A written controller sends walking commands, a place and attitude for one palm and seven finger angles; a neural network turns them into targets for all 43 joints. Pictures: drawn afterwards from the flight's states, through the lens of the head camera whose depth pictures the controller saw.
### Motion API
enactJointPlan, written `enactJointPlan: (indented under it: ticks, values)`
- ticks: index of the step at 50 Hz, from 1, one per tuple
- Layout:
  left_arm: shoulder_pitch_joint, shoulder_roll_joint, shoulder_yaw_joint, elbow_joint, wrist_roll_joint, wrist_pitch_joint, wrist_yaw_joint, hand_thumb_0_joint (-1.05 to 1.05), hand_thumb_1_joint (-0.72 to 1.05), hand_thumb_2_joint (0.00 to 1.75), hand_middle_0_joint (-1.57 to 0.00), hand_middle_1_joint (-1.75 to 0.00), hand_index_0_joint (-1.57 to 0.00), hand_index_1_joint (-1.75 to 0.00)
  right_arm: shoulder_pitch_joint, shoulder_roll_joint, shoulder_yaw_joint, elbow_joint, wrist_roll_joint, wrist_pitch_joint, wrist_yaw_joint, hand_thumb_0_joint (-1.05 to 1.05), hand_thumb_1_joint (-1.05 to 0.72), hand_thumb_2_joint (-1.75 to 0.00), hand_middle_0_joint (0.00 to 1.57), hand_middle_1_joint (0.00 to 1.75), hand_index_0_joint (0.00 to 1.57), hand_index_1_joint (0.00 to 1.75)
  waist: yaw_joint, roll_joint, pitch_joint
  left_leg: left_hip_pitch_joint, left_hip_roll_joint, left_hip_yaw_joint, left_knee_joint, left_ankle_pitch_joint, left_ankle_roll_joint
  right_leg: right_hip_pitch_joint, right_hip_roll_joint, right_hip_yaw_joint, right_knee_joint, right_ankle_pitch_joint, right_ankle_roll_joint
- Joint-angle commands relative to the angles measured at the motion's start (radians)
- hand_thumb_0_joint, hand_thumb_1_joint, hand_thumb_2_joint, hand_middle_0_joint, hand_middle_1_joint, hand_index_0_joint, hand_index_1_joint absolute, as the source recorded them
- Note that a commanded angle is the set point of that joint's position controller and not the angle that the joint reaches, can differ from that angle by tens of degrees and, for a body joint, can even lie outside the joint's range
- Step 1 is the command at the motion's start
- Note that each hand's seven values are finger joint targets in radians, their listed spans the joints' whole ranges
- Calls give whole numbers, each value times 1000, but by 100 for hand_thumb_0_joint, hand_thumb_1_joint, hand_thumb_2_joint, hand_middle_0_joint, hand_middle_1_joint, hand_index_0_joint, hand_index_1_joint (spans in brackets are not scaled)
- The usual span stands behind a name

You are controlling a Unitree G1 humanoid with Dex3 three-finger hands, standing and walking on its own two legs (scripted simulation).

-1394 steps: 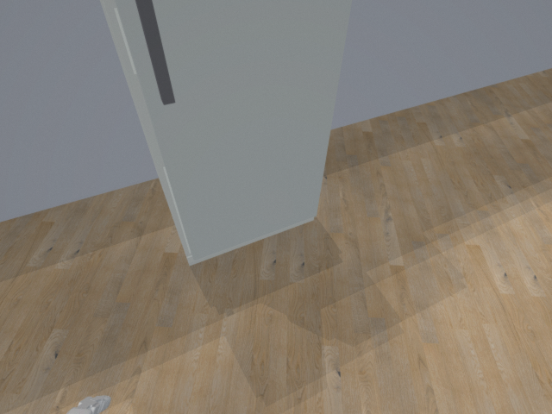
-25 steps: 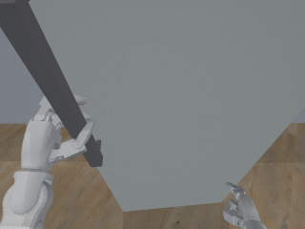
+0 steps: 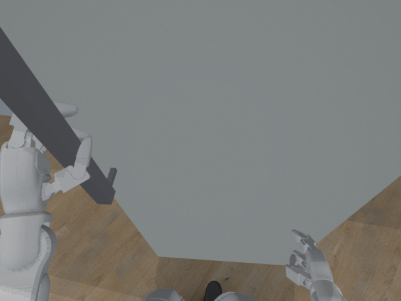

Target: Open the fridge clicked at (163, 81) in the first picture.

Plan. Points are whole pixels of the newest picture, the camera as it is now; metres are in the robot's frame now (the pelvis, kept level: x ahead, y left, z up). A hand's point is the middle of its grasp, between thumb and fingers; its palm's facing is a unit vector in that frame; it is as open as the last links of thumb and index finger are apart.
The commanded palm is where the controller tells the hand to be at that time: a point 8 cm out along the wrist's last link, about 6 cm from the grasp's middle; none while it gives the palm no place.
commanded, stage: walk backward, drawing the door open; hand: left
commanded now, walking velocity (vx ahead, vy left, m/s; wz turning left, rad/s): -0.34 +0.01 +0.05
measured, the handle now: (63, 120) +0.31 +0.19 +0.24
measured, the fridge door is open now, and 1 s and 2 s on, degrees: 8 43 75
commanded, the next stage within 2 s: stop walking and hold the door back in 1.76 s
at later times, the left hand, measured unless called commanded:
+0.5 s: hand (68, 266) +0.14 +0.14 +0.20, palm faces +0.52 -0.81 -0.26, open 7.0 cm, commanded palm +0.09 +0.17 +0.21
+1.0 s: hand out of the picture -0.03 +0.05 +0.20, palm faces +0.52 -0.84 -0.16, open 7.3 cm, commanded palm -0.08 +0.08 +0.20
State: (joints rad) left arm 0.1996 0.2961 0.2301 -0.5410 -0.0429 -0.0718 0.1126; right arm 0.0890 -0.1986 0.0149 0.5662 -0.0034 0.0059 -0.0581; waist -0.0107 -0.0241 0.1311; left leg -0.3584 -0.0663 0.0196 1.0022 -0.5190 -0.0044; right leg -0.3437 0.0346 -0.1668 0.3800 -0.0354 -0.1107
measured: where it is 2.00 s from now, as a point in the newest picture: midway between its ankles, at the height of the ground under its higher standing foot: outside the picture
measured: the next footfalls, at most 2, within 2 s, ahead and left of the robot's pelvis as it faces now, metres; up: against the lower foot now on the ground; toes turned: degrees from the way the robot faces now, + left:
left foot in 0.10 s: +0.00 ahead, +0.08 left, +0.00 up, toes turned +5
right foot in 0.42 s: -0.05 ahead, -0.23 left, +0.00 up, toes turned +7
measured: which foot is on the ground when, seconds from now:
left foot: up 0.00-0.08, down 0.10-0.42, up 0.44-0.70, down 0.72-1.00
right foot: down 0.00-0.08, up 0.10-0.40, down 0.42-0.72, up 0.74-1.00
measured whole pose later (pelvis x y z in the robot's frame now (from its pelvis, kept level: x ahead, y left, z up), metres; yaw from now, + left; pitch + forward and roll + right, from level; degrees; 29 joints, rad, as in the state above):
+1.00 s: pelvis -0.23 -0.22 +0.01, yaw +25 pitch -2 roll -4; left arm 0.03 0.28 0.10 -0.46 -0.05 -0.06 0.10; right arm 0.18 -0.10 0.02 0.65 0.00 -0.11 -0.03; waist -0.03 0.03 0.14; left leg -0.28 0.05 -0.17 0.39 -0.09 -0.04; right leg -0.41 0.04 0.01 0.91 -0.39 0.07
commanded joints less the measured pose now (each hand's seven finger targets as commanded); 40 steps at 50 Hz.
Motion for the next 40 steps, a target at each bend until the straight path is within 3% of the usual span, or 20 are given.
enactJointPlan:
  ticks: [1, 3, 4, 5, 6, 7, 8, 10, 12, 17, 19, 20, 22, 25, 34, 35, 36, 37, 38, 40]
  values:
    - [-164, 199, 130, -310, 5, -146, 54, 0, 90, 90, -45, -140, -45, -140, -25, -93, -45, -115, 6, -43, -12, 0, -90, -90, 20, 30, 20, 30, -13, -155, -380, 235, -46, 163, -348, -42, 19, 191, -219, 181, -287, 164, 287]
    - [-107, 146, 70, -282, -5, -158, 51, 0, 90, 90, -45, -140, -45, -140, 5, -83, -27, -116, 6, -40, -5, 0, -90, -90, 20, 30, 20, 30, -50, 35, -356, 271, 15, 131, -653, 129, 56, 196, -140, 99, -39, 199, 327]
    - [-92, 141, 68, -291, -16, -173, 52, 0, 90, 90, -45, -140, -45, -140, -24, -103, -21, -155, -4, -45, -3, 0, -90, -90, 20, 30, 20, 30, -44, 382, -313, 128, 218, -112, -871, 193, 133, 225, -43, 87, 348, 40, 318]
    - [-87, 170, 97, -277, -4, -181, 70, 0, 90, 90, -45, -140, -45, -140, -64, -85, -17, -218, -33, -53, -1, 0, -90, -90, 20, 30, 20, 30, -12, 546, -258, -113, 503, -479, -819, 412, 239, 138, -47, 270, 774, -425, 179]
    - [-109, 186, 117, -241, 23, -182, 64, 0, 90, 90, -45, -140, -45, -140, -60, -60, -21, -194, -34, -59, -7, 0, -90, -90, 20, 30, 20, 30, 14, 331, -235, -138, 581, -547, -792, 608, 265, 70, -58, 371, 911, -491, 89]
    - [-137, 194, 124, -272, 14, -177, 47, 0, 90, 90, -45, -140, -45, -140, -93, -103, -73, -170, -7, -56, -7, 0, -90, -90, 20, 30, 20, 30, 39, 231, -286, 18, 546, -388, -706, 772, 253, -20, -11, 359, 935, -471, 101]
    - [-285, 192, 111, -370, -6, -180, 35, 0, 90, 90, -45, -140, -45, -140, -28, -99, -79, -168, 10, -60, 12, 0, -90, -90, 20, 30, 20, 30, 13, 130, -270, 89, 433, -311, -660, 828, 225, -90, 27, 299, 914, -455, 123]
    - [-296, 161, 81, -273, -9, -167, 42, 0, 90, 90, -45, -140, -45, -140, -17, -122, -73, -114, -3, -112, -3, 0, -90, -90, 20, 30, 20, 30, 2, 77, -208, 220, 372, -304, -615, 900, 208, -216, -3, 233, 741, -464, 159]
    - [-262, 101, 24, -246, 2, -149, 49, 0, 90, 90, -45, -140, -45, -140, -2, -126, -74, -106, 2, -120, -3, 0, -90, -90, 20, 30, 20, 30, 4, 149, -246, 342, 325, -240, -581, 1029, 159, -159, -6, 158, 507, -477, 162]
    - [-275, 149, 74, -248, -5, -166, 52, 0, 90, 90, -45, -140, -45, -140, 11, -127, -62, -89, -1, -151, 15, 0, -90, -90, 20, 30, 20, 30, -5, 403, -391, 459, 264, -214, -524, 1070, 98, 33, 22, 112, 94, -327, 150]
    - [-289, 201, 130, -232, -6, -178, 53, 0, 90, 90, -45, -140, -45, -140, -2, -124, -60, -90, 5, -150, 18, 0, -90, -90, 20, 30, 20, 30, 19, 305, -427, 410, 227, -170, -442, 927, 50, 166, -2, 114, -111, -74, 149]
    - [-301, 240, 161, -218, -6, -185, 50, 0, 90, 90, -45, -140, -45, -140, 4, -110, -60, -95, 8, -142, 16, 0, -90, -90, 20, 30, 20, 30, 18, 145, -443, 328, 158, -93, -364, 751, 8, 259, -72, 163, -126, 203, 136]
    - [-294, 333, 242, -165, -11, -175, 49, 0, 90, 90, -45, -140, -45, -140, -46, -81, -45, -130, 10, -129, 0, 0, -90, -90, 20, 30, 20, 30, 33, -205, -400, -59, 17, -51, -76, -21, -23, 322, -358, 375, 11, 760, 12]
    - [-259, 263, 242, -194, -12, -159, 47, 0, 90, 90, -45, -140, -45, -140, -56, -58, -45, -127, 3, -131, -14, 0, -90, -90, 20, 30, 20, 30, 29, -193, -390, -105, 53, -103, 104, 32, -21, 307, -356, 261, 72, 576, -30]
    - [-271, 182, 158, -210, -25, -163, 52, 0, 90, 90, -45, -140, -45, -140, 26, -79, -50, -127, -21, -124, -37, 0, -90, -90, 20, 30, 20, 30, -2, -14, -394, 113, 78, 4, -520, 255, -3, 259, -300, 183, 141, 269, 4]
    - [-299, 167, 127, -224, -30, -160, 49, 0, 90, 90, -45, -140, -45, -140, 43, -98, -63, -133, -15, -124, -37, 0, -90, -90, 20, 30, 20, 30, -22, 75, -402, 243, 118, -60, -637, 428, 11, 161, -237, 135, 256, 164, 53]
    - [-317, 155, 89, -254, -35, -163, 45, 0, 90, 90, -45, -140, -45, -140, 22, -137, -77, -152, -13, -136, -34, 0, -90, -90, 20, 30, 20, 30, -14, 321, -356, 391, 340, -363, -700, 798, 84, -103, -91, 59, 437, -186, 136]
    - [-372, 151, 49, -279, -15, -176, 28, 0, 90, 90, -45, -140, -45, -140, 33, -115, -71, -130, -12, -145, -13, 0, -90, -90, 20, 30, 20, 30, 2, 407, -361, 486, 505, -587, -674, 1254, 176, -258, -36, 134, 595, -593, 161]
    - [-419, 182, 67, -296, 18, -185, 18, 0, 90, 90, -45, -140, -45, -140, 14, -97, -66, -110, -18, -158, 5, 0, -90, -90, 20, 30, 20, 30, -1, 331, -331, 520, 495, -566, -631, 1364, 207, -327, -30, 186, 686, -596, 153]
    - [-440, 191, 77, -315, 24, -175, 5, 0, 90, 90, -45, -140, -45, -140, -2, -95, -82, -83, -11, -169, 14, 0, -90, -90, 20, 30, 20, 30, -14, 243, -309, 434, 409, -475, -635, 1110, 134, -280, -33, 231, 721, -450, 163]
